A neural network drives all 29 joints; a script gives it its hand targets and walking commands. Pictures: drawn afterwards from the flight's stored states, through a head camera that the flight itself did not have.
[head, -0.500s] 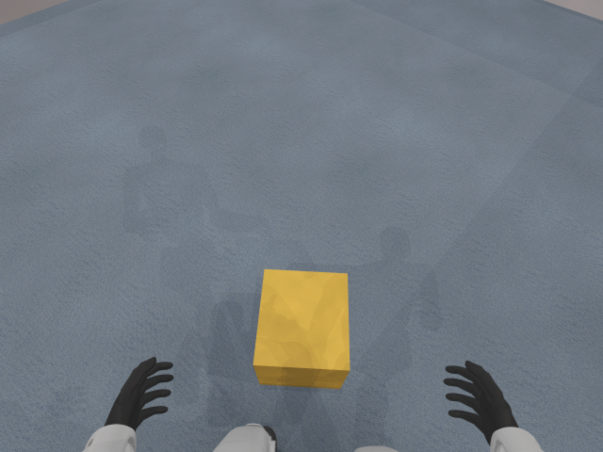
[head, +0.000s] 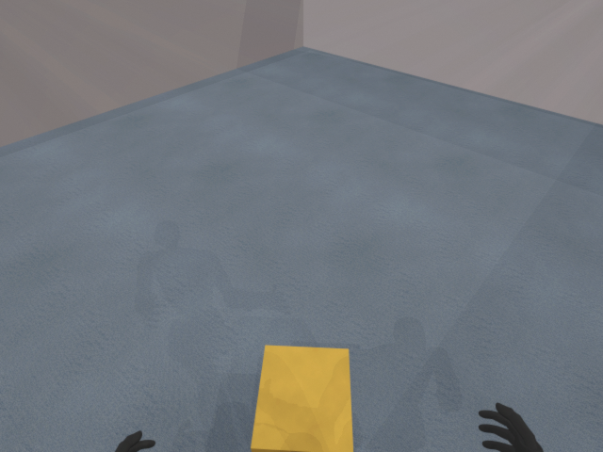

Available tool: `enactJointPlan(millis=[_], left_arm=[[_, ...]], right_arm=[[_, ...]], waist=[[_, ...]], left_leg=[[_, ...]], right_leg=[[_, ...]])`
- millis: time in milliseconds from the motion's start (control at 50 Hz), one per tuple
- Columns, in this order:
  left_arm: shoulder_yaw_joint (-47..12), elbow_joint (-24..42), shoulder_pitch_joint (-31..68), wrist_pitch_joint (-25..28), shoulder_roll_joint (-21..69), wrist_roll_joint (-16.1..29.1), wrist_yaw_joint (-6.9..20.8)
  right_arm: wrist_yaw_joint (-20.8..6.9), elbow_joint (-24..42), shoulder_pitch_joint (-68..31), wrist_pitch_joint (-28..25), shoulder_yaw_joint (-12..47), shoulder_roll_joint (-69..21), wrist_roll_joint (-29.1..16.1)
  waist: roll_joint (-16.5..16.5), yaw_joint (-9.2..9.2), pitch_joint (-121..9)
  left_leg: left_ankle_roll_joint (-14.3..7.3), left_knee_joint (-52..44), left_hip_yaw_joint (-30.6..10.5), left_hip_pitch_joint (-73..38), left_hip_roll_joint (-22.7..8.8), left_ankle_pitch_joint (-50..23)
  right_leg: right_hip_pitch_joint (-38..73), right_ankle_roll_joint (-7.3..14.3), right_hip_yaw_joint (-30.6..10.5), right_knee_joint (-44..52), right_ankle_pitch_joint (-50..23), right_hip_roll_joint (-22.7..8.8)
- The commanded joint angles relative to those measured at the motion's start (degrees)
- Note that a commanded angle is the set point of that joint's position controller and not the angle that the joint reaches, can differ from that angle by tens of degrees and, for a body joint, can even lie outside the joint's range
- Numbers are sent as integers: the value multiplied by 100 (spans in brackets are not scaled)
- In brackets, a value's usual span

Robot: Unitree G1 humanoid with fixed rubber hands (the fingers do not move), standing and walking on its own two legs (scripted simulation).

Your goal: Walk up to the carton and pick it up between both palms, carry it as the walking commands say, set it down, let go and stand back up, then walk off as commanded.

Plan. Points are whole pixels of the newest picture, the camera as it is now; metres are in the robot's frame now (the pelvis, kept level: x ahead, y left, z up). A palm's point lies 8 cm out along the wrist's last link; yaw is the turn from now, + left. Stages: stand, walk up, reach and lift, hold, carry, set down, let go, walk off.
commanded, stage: stand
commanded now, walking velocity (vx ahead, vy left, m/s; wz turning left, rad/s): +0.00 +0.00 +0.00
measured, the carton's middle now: (304, 411) +0.44 +0.01 -0.64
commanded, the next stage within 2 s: walk off in 1.50 s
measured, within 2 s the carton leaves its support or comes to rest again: neither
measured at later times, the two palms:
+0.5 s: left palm out of the picture +0.09 +0.27 -0.10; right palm out of the picture +0.10 -0.27 -0.07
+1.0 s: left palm out of the picture +0.06 +0.28 -0.11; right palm out of the picture +0.07 -0.27 -0.08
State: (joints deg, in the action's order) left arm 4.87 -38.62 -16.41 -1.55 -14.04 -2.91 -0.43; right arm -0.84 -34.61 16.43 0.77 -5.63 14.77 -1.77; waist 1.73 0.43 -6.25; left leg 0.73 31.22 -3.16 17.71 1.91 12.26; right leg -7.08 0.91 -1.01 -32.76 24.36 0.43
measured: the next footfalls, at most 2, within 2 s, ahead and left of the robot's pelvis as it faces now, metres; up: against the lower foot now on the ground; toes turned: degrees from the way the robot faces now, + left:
none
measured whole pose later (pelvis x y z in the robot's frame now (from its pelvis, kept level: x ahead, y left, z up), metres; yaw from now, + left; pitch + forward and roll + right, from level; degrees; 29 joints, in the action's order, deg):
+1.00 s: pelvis -0.02 +0.01 +0.00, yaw +0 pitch -3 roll +0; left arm 4.9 -49.2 -16.4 0.5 -14.8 -2.2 -0.3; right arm 0.4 -43.3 17.1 -0.9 -5.6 15.0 -1.5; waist 1.7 0.2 -5.9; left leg 0.5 31.3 -3.2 17.7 1.6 10.5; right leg -7.1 1.0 -1.0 -32.8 22.6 0.8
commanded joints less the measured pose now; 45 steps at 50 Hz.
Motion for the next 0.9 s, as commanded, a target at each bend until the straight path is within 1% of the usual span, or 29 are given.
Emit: enactJointPlan(millis=[0, 60, 80, 100, 140, 160, 200, 220, 240, 260, 280, 300, 320, 360, 420, 460, 480, 520, 540, 580, 620, 680, 700, 720, 760, 780, 820, 840, 880], left_arm=[[320, 638, 271, 347, -1455, 59, -93], [287, 525, 22, 329, -1421, 71, -124], [251, 540, 43, 339, -1451, 68, -106], [282, 504, 60, 319, -1470, 86, -146], [318, 481, 216, 290, -1435, 62, -145], [261, 437, 45, 302, -1300, 59, -152], [280, 426, 25, 326, -1438, 86, -149], [233, 386, 64, 353, -1337, 83, -120], [249, 359, 33, 358, -1349, 63, -119], [280, 413, 228, 349, -1416, 34, -129], [279, 353, 277, 345, -1456, 19, -129], [284, 347, 378, 339, -1488, 33, -124], [244, 337, 284, 380, -1393, 61, -118], [275, 274, 403, 417, -1524, 30, -88], [252, 136, 137, 424, -1407, 36, -62], [249, 103, 234, 428, -1339, 54, -67], [307, 134, 222, 404, -1454, 33, -69], [267, 84, 197, 444, -1449, 75, -40], [286, 21, 207, 436, -1479, 62, -34], [288, -45, 297, 437, -1487, 12, -26], [282, -111, 315, 437, -1522, 69, -15], [265, -153, 239, 483, -1467, 86, -12], [274, -171, 383, 479, -1479, 53, -8], [248, -196, 411, 491, -1439, 55, -11], [258, -257, 436, 501, -1530, 120, -15], [256, -307, 322, 484, -1518, 137, -26], [253, -335, 236, 472, -1522, 139, -23], [287, -431, 162, 453, -1471, 128, -37], [245, -442, 329, 473, -1526, 128, -43]], right_arm=[[69, 36, -448, -323, -218, 1045, 484], [93, 5, -688, -311, -232, 1099, 478], [103, -8, -542, -303, -244, 1143, 487], [101, -72, -541, -283, -207, 1059, 497], [129, -66, -677, -303, -203, 1078, 503], [140, -102, -717, -332, -192, 1021, 515], [133, -145, -609, -305, -215, 1162, 509], [142, -141, -682, -301, -224, 1132, 529], [145, -180, -601, -291, -204, 1180, 547], [148, -148, -549, -304, -218, 1166, 512], [120, -163, -628, -302, -206, 1182, 499], [114, -165, -657, -312, -187, 1143, 500], [125, -230, -626, -321, -196, 1137, 478], [104, -274, -579, -360, -162, 1155, 475], [123, -289, -648, -403, -193, 1204, 526], [142, -334, -658, -424, -184, 1205, 510], [129, -323, -549, -420, -196, 1197, 479], [119, -333, -643, -411, -181, 1239, 484], [144, -413, -614, -440, -217, 1317, 495], [126, -436, -536, -428, -224, 1299, 483], [142, -475, -518, -397, -221, 1323, 479], [138, -502, -499, -432, -205, 1254, 469], [145, -490, -532, -438, -237, 1322, 457], [135, -485, -636, -446, -212, 1222, 468], [142, -579, -480, -448, -202, 1249, 477], [143, -660, -446, -450, -150, 1226, 446], [164, -667, -465, -468, -190, 1291, 473], [174, -642, -559, -449, -195, 1289, 486], [185, -731, -374, -412, -154, 1260, 414]], waist=[[24, -111, -69], [198, -262, -99], [91, -146, -343], [347, -233, -174], [256, -179, 22], [284, -242, 41], [-35, -181, 30], [198, -196, 22], [162, -194, 94], [-53, -70, 241], [46, -114, 325], [-36, -84, 408], [165, -78, 307], [-64, -76, 520], [52, -175, 336], [-88, -147, 527], [81, -109, 474], [-81, -182, 416], [-187, -124, 532], [-10, -102, 649], [-139, -43, 822], [-91, -90, 614], [-302, -26, 727], [102, -86, 773], [-71, -13, 627], [-48, -99, 699], [-182, -145, 677], [9, -188, 730], [36, -113, 573]], left_leg=[[-259, 165, -36, -688, -539, -1839], [-341, 265, -64, -766, -561, -2244], [-328, 184, -89, -876, -565, -2110], [-338, 184, -107, -789, -547, -1980], [-306, 141, -105, -740, -529, -1895], [-344, 154, -117, -797, -569, -1907], [-331, 114, -107, -755, -577, -1815], [-382, 22, -187, -813, -593, -1635], [-379, 39, -205, -806, -588, -1282], [-370, 71, -181, -722, -531, -1048], [-328, -55, -188, -684, -520, -692], [-375, -73, -186, -614, -560, -741], [-339, -144, -254, -719, -582, -629], [-374, -77, -185, -524, -480, -706], [-433, -104, -351, -732, -630, -859], [-500, -87, -393, -560, -585, -682], [-443, -19, -357, -624, -577, -680], [-422, -107, -295, -623, -573, -762], [-408, -156, -365, -658, -596, -481], [-418, -216, -474, -535, -620, -96], [-429, -211, -498, -563, -580, -144], [-464, -196, -447, -585, -586, -298], [-446, -190, -469, -581, -556, -191], [-467, -193, -489, -513, -569, -326], [-470, -136, -429, -726, -578, -789], [-544, -61, -421, -619, -629, -1172], [-478, -35, -397, -636, -625, -1380], [-483, -58, -397, -616, -620, -1470], [-447, -86, -310, -590, -601, -1516]], right_leg=[[-713, -38, -589, 791, -2291, -477], [-580, -131, -559, 807, -3036, -512], [-531, -66, -565, 758, -2942, -511], [-518, -90, -620, 836, -2859, -499], [-709, -78, -498, 858, -2566, -408], [-711, -75, -579, 914, -2636, -480], [-701, -30, -637, 907, -2520, -505], [-823, -22, -633, 939, -2116, -467], [-902, 8, -695, 1074, -1821, -484], [-1048, 46, -771, 1168, -1478, -524], [-1183, 81, -760, 1173, -1096, -507], [-1151, 63, -710, 1220, -1152, -480], [-1186, 73, -762, 1266, -917, -474], [-1184, 23, -838, 1313, -1133, -519], [-1162, 143, -666, 1059, -974, -467], [-1220, 179, -809, 1178, -886, -526], [-1311, 193, -824, 1196, -804, -500], [-1237, 152, -726, 1179, -815, -480], [-1361, 192, -795, 1217, -736, -497], [-1420, 202, -802, 1280, -301, -490], [-1613, 224, -851, 1330, -164, -487], [-1321, 192, -789, 1313, -597, -523], [-1433, 187, -810, 1302, -536, -470], [-1366, 211, -826, 1290, -558, -544], [-1274, 181, -806, 1263, -985, -549], [-1166, 135, -834, 1280, -1346, -584], [-1069, 102, -818, 1226, -1502, -604], [-1029, 105, -778, 1170, -1651, -561], [-816, 39, -731, 1119, -1908, -599]])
